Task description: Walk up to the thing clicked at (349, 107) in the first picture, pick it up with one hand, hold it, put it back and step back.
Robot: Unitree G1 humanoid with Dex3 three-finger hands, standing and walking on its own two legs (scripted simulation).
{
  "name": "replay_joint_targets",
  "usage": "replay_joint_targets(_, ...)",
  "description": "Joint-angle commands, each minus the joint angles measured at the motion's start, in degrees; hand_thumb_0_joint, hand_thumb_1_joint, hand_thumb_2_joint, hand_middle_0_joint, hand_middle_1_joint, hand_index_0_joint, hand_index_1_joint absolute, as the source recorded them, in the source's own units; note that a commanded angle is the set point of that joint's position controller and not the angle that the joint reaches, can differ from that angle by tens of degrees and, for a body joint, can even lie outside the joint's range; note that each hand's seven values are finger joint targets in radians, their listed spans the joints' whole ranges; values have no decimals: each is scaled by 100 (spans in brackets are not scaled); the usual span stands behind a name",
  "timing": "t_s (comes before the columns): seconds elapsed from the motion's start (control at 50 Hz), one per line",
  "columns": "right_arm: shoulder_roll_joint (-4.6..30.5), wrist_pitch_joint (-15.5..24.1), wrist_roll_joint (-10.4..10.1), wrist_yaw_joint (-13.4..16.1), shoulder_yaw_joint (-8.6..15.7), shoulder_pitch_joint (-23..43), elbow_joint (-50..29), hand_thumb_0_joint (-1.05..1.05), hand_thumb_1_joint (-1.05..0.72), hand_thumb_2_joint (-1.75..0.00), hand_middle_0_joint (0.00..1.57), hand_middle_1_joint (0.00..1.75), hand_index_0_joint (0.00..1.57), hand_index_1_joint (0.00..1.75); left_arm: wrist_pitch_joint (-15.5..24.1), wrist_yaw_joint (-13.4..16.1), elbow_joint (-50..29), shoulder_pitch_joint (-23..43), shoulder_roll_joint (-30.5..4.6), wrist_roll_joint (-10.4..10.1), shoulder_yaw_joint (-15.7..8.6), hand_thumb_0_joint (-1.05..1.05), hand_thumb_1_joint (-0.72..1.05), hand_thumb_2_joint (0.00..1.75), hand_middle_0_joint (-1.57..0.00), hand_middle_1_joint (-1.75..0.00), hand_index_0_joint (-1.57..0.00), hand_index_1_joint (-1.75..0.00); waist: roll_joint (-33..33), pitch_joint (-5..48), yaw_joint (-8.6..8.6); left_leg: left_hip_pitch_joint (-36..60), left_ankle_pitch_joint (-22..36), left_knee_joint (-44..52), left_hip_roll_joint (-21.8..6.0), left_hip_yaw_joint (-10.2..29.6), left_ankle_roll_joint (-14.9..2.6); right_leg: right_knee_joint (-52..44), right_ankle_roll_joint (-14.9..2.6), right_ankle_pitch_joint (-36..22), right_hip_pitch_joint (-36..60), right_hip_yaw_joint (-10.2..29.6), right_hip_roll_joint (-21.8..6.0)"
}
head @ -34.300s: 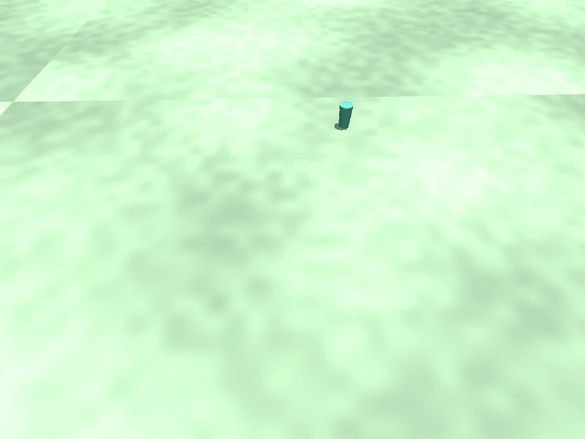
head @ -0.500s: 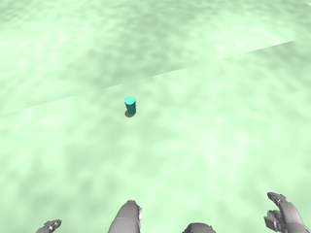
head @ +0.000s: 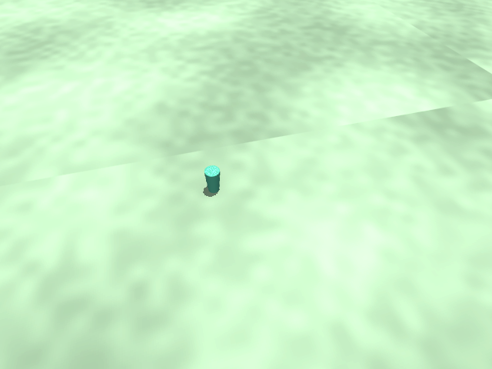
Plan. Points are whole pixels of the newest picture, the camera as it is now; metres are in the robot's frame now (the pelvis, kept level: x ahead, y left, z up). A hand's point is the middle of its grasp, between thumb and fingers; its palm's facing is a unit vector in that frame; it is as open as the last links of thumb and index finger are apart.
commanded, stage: step back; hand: left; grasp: from the side
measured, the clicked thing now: (213, 180) +1.09 +0.20 -0.69
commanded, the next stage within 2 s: stand in 0.72 s
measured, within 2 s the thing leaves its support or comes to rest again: neither
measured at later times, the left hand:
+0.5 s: hand out of the picture +0.07 +0.31 -0.16, palm faces +0.02 -0.94 -0.35, open 7.4 cm
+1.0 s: hand (113, 345) +0.18 +0.26 -0.13, palm faces -0.04 -0.94 -0.35, open 7.4 cm
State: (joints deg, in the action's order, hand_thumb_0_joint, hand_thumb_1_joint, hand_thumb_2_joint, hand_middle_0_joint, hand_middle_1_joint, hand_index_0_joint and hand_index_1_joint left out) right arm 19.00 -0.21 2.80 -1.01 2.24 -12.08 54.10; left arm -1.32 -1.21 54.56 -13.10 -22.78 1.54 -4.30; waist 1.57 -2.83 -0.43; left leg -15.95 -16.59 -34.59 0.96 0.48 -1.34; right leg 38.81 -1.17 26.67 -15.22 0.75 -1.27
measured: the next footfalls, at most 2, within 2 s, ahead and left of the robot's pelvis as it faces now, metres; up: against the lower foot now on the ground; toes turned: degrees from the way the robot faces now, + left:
left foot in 0.34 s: +0.10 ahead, +0.16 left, +0.00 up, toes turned +2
right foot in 0.70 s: +0.12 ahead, -0.11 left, +0.00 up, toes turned -1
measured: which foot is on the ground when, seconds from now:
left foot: down 0.00-0.06, up 0.08-0.32, down 0.34-1.00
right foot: down 0.00-0.38, up 0.40-0.68, down 0.70-1.00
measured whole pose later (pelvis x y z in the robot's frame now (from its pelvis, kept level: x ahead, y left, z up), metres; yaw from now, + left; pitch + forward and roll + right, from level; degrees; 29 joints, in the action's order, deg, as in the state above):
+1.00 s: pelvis +0.06 +0.01 +0.01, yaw +0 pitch -3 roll +0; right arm 20.2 0.5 0.5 -0.8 1.1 -7.8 61.6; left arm 1.1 -0.6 59.6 -4.0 -19.2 0.5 0.3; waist -0.9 -3.8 1.5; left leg -8.8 -13.8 -26.0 -2.1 -0.8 1.9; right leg 27.4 0.3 13.4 -10.7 -0.8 -1.3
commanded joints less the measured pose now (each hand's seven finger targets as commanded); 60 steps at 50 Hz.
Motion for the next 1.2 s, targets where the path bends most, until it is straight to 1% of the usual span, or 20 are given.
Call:
replay_joint_targets(0.0,1345,29,-90,75,364,341,-504,0,-90,-90,20,30,20,30,359,160,-83,-312,-1032,91,-338,0,90,90,-20,-30,-20,-30,-395,247,-288,-979,-1648,447,-686,850,-393,-1888,-197,-529,1573,155,85)
replay_joint_targets(0.04,1091,58,-70,114,301,621,-698,0,-90,-90,20,30,20,30,394,204,-133,-373,-1770,175,-529,0,90,90,-20,-30,-20,-30,881,-92,-546,-2324,-1608,-1471,183,434,24,-2935,-988,2088,1178,3140,-1877)
replay_joint_targets(0.06,1477,79,-56,130,422,530,-597,0,-90,-90,20,30,20,30,416,211,-350,225,-1891,186,-523,0,90,90,-20,-30,-20,-30,613,-577,-317,-1824,-1435,-1963,-207,846,57,-3081,-1323,2624,19,3564,-2385)
replay_joint_targets(0.14,1306,181,-78,-5,426,197,-350,0,-90,-90,20,30,20,30,542,171,-350,304,-1337,84,-375,0,90,90,-20,-30,-20,-30,321,-522,-101,-1466,-615,-1621,-188,652,99,-2770,-925,1118,221,1684,-1342)
replay_joint_targets(0.26,1235,258,-103,-54,425,105,-293,0,-90,-90,20,30,20,30,428,90,-426,439,-1390,81,-337,0,90,90,-20,-30,-20,-30,832,-247,-102,-300,-370,-95,-183,-205,233,-2195,-789,146,-194,752,-1074)
replay_joint_targets(0.32,1287,355,-84,80,489,-298,-59,0,-90,-90,20,30,20,30,285,51,-465,323,-1059,22,-147,0,90,90,-20,-30,-20,-30,254,259,175,1208,283,949,37,-285,177,-667,-573,-1135,-671,147,-693)
replay_joint_targets(0.34,1525,402,-33,133,555,-481,-15,0,-90,-90,20,30,20,30,255,40,-462,79,-726,6,-44,0,90,90,-20,-30,-20,-30,-581,538,204,1573,13,1273,-591,575,60,185,-382,-927,-950,-96,-388)
replay_joint_targets(0.36,1873,464,36,181,590,-530,-98,0,-90,-90,20,30,20,30,229,40,-548,88,-412,-78,38,0,90,90,-20,-30,-20,-30,-1486,627,185,1689,-279,1858,-1898,2674,-384,1043,-85,238,-1664,-152,189)
replay_joint_targets(0.38,2323,441,-45,177,651,-394,-139,0,-90,-90,20,30,20,30,142,123,-374,184,-1034,-58,-138,0,90,90,-20,-30,-20,-30,-967,477,269,744,-1291,1967,-2224,3103,-1006,1397,-125,603,-1242,564,-40)
replay_joint_targets(0.4,2319,420,-57,179,684,-146,-158,0,-90,-90,20,30,20,30,143,132,-364,255,-1218,-63,-160,0,90,90,-20,-30,-20,-30,-914,128,214,415,-1596,2099,-2273,3145,-1251,1638,-148,610,-1247,541,-116)
replay_joint_targets(0.46,1777,504,-58,236,512,205,-297,0,-90,-90,20,30,20,30,135,113,-195,-118,-1081,-86,-162,0,90,90,-20,-30,-20,-30,-832,79,-31,758,337,1635,-1666,1658,-757,1539,-115,-73,-1395,732,-217)
replay_joint_targets(0.6,1678,424,-105,312,481,118,-275,0,-90,-90,20,30,20,30,131,113,-273,224,-844,-41,-124,0,90,90,-20,-30,-20,-30,-1197,441,110,656,3626,739,-1550,641,-778,325,5,-482,-480,-91,-86)
replay_joint_targets(0.68,1537,263,-231,306,394,461,-354,0,-90,-90,20,30,20,30,172,136,-93,5,-920,4,-237,0,90,90,-20,-30,-20,-30,-722,776,-167,7,2549,-58,-1169,321,-387,-1178,-160,-1953,870,-143,47)
replay_joint_targets(0.72,834,187,-325,247,147,296,-372,0,-90,-90,20,30,20,30,416,169,-151,177,-1570,-21,-129,0,90,90,-20,-30,-20,-30,750,767,55,-646,-641,-596,-269,-19,141,-2098,-715,-2815,1051,2267,-1867)
replay_joint_targets(0.74,1007,151,-324,263,177,316,-213,0,-90,-90,20,30,20,30,415,172,-44,563,-1663,-25,-140,0,90,90,-20,-30,-20,-30,909,706,39,-53,-1203,-603,-327,68,65,-1883,-1118,-2688,406,2152,-1895)
replay_joint_targets(0.76,1100,169,-315,233,172,383,-127,0,-90,-90,20,30,20,30,401,165,-54,857,-1467,-22,-83,0,90,90,-20,-30,-20,-30,891,441,137,62,-1161,-219,-412,102,48,-1787,-952,-2561,267,1792,-1576)
replay_joint_targets(0.8,1301,252,-273,160,225,177,136,0,-90,-90,20,30,20,30,380,162,-184,1269,-1166,-84,15,0,90,90,-20,-30,-20,-30,464,514,278,628,821,803,-603,243,12,-1421,-321,-2799,437,635,-879)
replay_joint_targets(0.84,1360,263,-220,135,204,399,189,0,-90,-90,20,30,20,30,389,170,-64,993,-961,-184,102,0,90,90,-20,-30,-20,-30,386,683,102,910,1697,869,-676,357,-40,-1430,-88,-3014,559,533,-643)
replay_joint_targets(0.9,1250,204,-238,85,110,610,304,0,-90,-90,20,30,20,30,354,153,109,1174,-1075,-149,133,0,90,90,-20,-30,-20,-30,377,347,121,830,644,1029,-627,305,61,-2100,-126,-1706,314,802,-744)
replay_joint_targets(1.18,1308,279,-233,104,40,925,669,0,-90,-90,20,30,20,30,358,104,540,1259,-938,-133,174,0,90,90,-20,-30,-20,-30,-295,392,13,818,1064,1883,-862,371,120,-2079,13,-2210,987,415,-579)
